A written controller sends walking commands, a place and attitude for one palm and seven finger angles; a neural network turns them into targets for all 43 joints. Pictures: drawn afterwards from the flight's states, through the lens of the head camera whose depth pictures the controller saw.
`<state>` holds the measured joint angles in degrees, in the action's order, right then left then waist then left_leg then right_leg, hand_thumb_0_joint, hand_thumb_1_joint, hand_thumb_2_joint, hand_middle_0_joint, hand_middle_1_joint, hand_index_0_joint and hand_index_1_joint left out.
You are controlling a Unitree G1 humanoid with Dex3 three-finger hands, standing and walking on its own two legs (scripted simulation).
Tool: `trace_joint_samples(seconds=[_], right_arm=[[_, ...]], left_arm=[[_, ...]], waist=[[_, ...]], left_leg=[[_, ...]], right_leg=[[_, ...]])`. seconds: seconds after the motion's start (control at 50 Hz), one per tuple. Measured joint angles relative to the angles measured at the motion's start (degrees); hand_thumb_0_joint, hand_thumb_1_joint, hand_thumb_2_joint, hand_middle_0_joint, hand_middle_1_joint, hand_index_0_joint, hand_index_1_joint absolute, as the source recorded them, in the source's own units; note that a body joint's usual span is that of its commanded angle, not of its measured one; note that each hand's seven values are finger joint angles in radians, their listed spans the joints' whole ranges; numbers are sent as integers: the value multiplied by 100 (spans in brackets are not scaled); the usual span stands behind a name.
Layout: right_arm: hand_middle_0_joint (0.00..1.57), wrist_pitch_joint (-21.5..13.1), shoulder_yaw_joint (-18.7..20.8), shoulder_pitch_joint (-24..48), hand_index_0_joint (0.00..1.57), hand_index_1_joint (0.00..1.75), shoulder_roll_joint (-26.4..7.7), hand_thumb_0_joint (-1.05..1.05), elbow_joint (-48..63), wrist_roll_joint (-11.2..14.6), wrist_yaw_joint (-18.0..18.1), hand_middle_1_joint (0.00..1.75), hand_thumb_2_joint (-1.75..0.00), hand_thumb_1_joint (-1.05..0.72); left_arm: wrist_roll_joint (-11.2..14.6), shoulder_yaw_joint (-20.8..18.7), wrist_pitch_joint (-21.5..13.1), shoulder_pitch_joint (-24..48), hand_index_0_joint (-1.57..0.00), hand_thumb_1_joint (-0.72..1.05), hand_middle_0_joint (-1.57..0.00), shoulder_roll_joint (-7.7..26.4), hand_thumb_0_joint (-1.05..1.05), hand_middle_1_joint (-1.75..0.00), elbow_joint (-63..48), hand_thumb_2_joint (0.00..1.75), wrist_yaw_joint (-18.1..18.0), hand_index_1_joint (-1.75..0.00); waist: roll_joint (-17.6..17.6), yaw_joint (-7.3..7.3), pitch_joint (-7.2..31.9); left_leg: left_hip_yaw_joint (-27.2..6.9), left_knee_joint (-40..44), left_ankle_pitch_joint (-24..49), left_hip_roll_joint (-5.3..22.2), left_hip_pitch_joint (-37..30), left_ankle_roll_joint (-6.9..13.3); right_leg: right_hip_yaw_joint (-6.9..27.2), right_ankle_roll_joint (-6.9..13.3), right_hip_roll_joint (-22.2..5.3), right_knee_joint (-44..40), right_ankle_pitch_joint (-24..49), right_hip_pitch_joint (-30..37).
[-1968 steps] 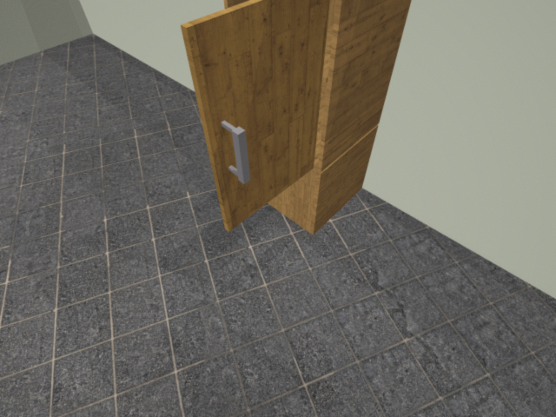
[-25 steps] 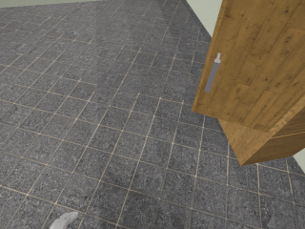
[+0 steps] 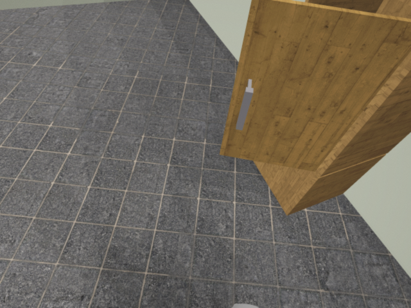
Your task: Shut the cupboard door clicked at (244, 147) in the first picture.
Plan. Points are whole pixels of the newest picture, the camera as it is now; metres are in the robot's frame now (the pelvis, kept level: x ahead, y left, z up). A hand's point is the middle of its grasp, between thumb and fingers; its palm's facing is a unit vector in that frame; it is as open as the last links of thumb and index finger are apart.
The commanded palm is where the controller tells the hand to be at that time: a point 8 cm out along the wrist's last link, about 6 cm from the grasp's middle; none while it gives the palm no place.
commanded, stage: take the last steps up to it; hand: left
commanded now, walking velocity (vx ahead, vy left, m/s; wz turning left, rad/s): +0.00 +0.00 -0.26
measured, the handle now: (244, 105) +0.68 -0.08 -0.04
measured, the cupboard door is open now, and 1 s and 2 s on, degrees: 59 59 59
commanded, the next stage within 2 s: come to a stop and stand still in 0.72 s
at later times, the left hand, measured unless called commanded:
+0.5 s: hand out of the picture +0.10 +0.15 -0.19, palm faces -0.07 -0.99 -0.15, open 7.4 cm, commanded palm none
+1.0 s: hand (203, 216) +0.36 +0.02 -0.17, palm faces -0.26 -0.94 -0.24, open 7.4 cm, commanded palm none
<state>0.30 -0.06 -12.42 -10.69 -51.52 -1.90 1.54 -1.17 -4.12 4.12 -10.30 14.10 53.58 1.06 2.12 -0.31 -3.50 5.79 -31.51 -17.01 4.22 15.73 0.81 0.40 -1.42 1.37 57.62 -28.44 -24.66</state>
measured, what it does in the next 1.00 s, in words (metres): walks ahead: right foot, then left foot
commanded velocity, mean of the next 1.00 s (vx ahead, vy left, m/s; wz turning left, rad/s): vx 0.10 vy -0.06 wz -0.14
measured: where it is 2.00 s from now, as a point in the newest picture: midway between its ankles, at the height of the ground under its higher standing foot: outside the picture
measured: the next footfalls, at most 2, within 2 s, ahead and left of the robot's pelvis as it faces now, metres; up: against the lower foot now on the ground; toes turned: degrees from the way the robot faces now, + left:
right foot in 0.20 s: +0.03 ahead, -0.14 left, +0.00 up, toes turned -7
left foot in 0.52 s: +0.18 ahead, +0.06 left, +0.00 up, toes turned +1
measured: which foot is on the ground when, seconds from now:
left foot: down 0.00-0.20, up 0.22-0.50, down 0.52-0.90, up 0.92-1.00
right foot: up 0.00-0.18, down 0.20-0.52, up 0.54-0.88, down 0.90-1.00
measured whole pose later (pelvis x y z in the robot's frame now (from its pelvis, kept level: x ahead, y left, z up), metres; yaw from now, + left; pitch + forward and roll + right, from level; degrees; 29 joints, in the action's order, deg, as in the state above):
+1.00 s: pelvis +0.19 -0.14 -0.01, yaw -12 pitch +0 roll +0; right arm 2.3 2.8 -18.3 -13.0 -61.1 -0.1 1.5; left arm -1.6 -1.8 -1.2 -4.1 10.9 55.4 0.2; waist -2.3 3.3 -6.5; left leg 1.7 -51.8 -33.8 6.9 16.4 -3.1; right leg -4.9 0.0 -3.0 35.3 -13.1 -22.0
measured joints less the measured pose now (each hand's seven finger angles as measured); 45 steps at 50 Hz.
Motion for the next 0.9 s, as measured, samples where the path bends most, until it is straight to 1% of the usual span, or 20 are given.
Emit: trace_joint_samples(seconds=[0.06,0.12,0.18,0.2,0.22,0.26,0.3,0.34,0.42,0.46,0.5,0.52,0.56,0.6,0.62,0.66,0.72,0.78,0.86,0.9], right_arm=[[20,18,21,-70,20,30,13,1,-113,-1,-4,30,-90,-90],[21,48,75,-152,20,30,-15,1,-237,-4,-25,30,-90,-90],[21,99,139,-295,20,30,-85,1,-368,7,-56,30,-90,-90],[21,118,161,-371,20,30,-105,1,-402,20,-69,30,-90,-90],[21,152,189,-397,20,30,-149,1,-465,43,-77,30,-90,-90],[21,267,234,-414,20,30,-252,1,-594,56,-86,30,-90,-90],[20,305,264,-394,20,29,-305,1,-670,47,-109,30,-90,-90],[20,265,286,-345,20,29,-320,1,-643,29,-141,30,-90,-91],[20,129,298,-225,20,29,-279,1,-481,23,-167,30,-90,-91],[20,58,282,-146,19,29,-237,1,-420,28,-153,30,-90,-91],[20,-67,242,-107,19,29,-210,1,-349,25,-127,30,-90,-91],[20,-160,221,-96,20,29,-218,1,-311,0,-110,30,-90,-91],[20,-270,153,-45,20,29,-150,1,-281,-45,-56,30,-90,-91],[20,-310,97,-120,20,29,-90,1,-250,-53,-19,30,-90,-91],[20,-317,83,-182,20,29,-62,0,-262,-54,-1,30,-90,-91],[20,-323,62,-316,20,29,-16,0,-351,-55,24,30,-90,-91],[20,-288,62,-507,20,30,22,0,-538,-48,10,30,-90,-90],[20,-229,110,-668,20,30,35,0,-692,-47,-31,30,-90,-90],[21,-125,199,-848,20,30,17,1,-847,-36,-73,30,-90,-90],[21,-66,226,-972,20,30,1,1,-906,-2,-84,30,-90,-90]], left_arm=[[2,8,3,53,-20,91,-20,-27,1,-30,-4,90,8,-30],[2,30,-19,106,-20,91,-20,-70,1,-30,12,90,18,-30],[-17,40,-60,74,-20,91,-20,-104,1,-30,21,90,74,-30],[-32,40,-98,20,-20,91,-20,-87,1,-30,0,90,99,-30],[-52,34,-150,0,-20,90,-20,-110,1,-30,27,90,95,-30],[-44,60,-222,-68,-20,90,-20,-204,1,-30,78,90,57,-30],[-40,75,-281,-227,-20,90,-20,-264,1,-30,111,90,7,-30],[-44,92,-325,-384,-20,90,-20,-286,1,-30,182,90,-21,-30],[-61,119,-359,-580,-20,90,-20,-282,1,-30,384,90,-16,-30],[-67,117,-359,-646,-20,90,-20,-266,1,-30,468,90,2,-30],[-40,104,-330,-726,-20,90,-20,-248,1,-30,539,90,25,-30],[-15,94,-309,-776,-20,90,-20,-249,1,-30,561,90,40,-30],[-22,93,-221,-763,-20,90,-20,-193,1,-30,626,90,65,-30],[-74,76,-147,-663,-20,90,-20,-141,1,-30,662,90,100,-30],[-89,54,-127,-576,-20,90,-20,-117,1,-30,647,90,125,-30],[-97,11,-120,-378,-20,91,-20,-78,1,-30,556,90,166,-30],[-73,-19,-141,-94,-20,91,-20,-45,1,-30,369,90,190,-30],[-62,-10,-163,166,-20,91,-20,-20,1,-30,238,90,192,-30],[-65,14,-208,429,-20,91,-20,7,1,-30,152,90,194,-30],[-62,52,-320,473,-20,91,-20,27,1,-30,95,90,169,-30]], waist=[[-120,16,-45],[-250,77,-58],[-358,117,28],[-329,109,107],[-373,97,135],[-508,110,170],[-492,81,224],[-412,85,250],[-241,95,241],[-152,53,210],[-77,27,191],[-75,26,202],[53,38,160],[83,84,149],[78,101,134],[44,106,88],[-43,98,36],[-132,180,-19],[-220,339,-82],[-196,373,-80]], left_leg=[[90,174,61,106,-156,-35],[168,138,8,200,-215,-101],[255,-138,-195,307,-187,-212],[302,-328,-320,309,-118,-249],[254,-666,-728,329,-2,-273],[-91,-1687,-1266,244,397,-266],[-207,-2509,-1213,134,785,-274],[-171,-2772,-966,99,1052,-314],[-49,-2092,-610,117,1174,-363],[-3,-1449,-502,99,1028,-354],[71,-578,-82,61,683,-337],[76,-326,219,78,572,-193],[227,-596,84,115,541,16],[311,-548,-110,184,354,36],[323,-415,-116,212,227,6],[342,-63,-7,275,-48,-95],[396,404,105,392,-421,-168],[434,622,91,511,-673,-305],[455,489,-173,665,-854,-546],[429,121,-461,705,-840,-667]], right_leg=[[-154,-24,-105,-381,71,123],[-270,14,-144,-1179,229,433],[-414,95,-113,-2155,657,906],[-387,178,-129,-2593,701,1094],[-374,246,-94,-2650,989,1093],[-436,335,-4,-2584,986,1140],[-408,403,29,-2801,972,1301],[-361,421,38,-3078,1045,1470],[-320,403,72,-3400,1079,1725],[-282,379,99,-3374,978,1800],[-222,334,124,-3094,733,1794],[-185,344,156,-2708,548,1653],[-97,360,136,-1244,27,1102],[-142,322,89,77,54,502],[-182,282,28,476,209,248],[-217,197,-124,761,554,-152],[-225,93,-351,312,985,-512],[-283,48,-518,-616,1331,-577],[-426,64,-519,-1732,1618,-291],[-486,103,-486,-2453,2171,115]])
